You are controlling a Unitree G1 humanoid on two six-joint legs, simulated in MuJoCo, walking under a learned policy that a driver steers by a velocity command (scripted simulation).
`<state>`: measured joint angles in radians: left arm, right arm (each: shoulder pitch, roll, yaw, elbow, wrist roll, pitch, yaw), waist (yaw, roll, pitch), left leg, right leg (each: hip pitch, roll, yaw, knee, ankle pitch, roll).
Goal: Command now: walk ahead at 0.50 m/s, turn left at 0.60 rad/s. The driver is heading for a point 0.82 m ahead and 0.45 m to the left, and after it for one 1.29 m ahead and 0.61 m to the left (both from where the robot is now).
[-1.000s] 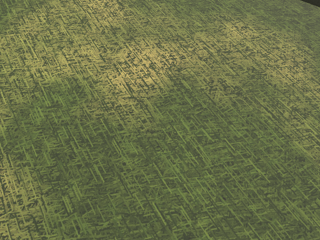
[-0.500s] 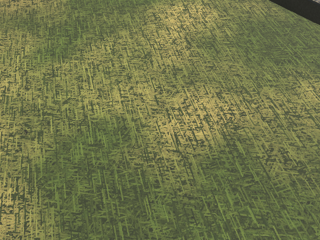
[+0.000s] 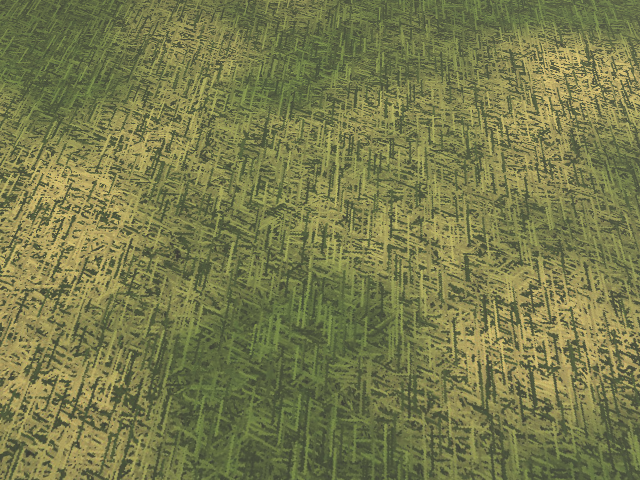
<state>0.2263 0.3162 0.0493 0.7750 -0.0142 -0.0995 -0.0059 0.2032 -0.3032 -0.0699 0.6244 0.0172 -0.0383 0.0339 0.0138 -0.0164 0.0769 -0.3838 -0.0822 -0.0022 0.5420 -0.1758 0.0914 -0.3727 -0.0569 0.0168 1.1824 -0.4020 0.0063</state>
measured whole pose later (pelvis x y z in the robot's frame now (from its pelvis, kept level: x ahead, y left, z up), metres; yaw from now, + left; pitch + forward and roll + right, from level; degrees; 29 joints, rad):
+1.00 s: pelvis +0.52 +0.12 +0.00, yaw +33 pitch +1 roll -1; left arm 0.26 0.31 0.05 0.82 -0.03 -0.09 -0.01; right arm 0.19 -0.28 -0.06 0.65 0.01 -0.04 0.03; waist 0.02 -0.02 0.07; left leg -0.36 -0.06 0.03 0.52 -0.18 0.08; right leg -0.38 -0.08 -0.01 1.17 -0.40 0.00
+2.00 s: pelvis +0.89 +0.36 +0.00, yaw +46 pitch +1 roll +0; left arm 0.13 0.30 0.05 0.89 -0.02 0.02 0.00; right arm 0.11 -0.23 -0.04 0.71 -0.02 -0.01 0.00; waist 0.02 -0.04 0.06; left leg -0.38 -0.01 0.05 0.50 -0.15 0.05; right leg -0.37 -0.06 -0.01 0.94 -0.58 0.05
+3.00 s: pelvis +1.21 +0.56 +0.01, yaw +27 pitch +1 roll +1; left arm 0.15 0.28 0.06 0.82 0.00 -0.03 0.04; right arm 0.16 -0.24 -0.04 0.98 -0.02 -0.08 0.02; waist -0.02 -0.04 0.08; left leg -0.24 -0.06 0.04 0.34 -0.12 0.06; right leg -0.49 -0.07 0.06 0.80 -0.32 0.05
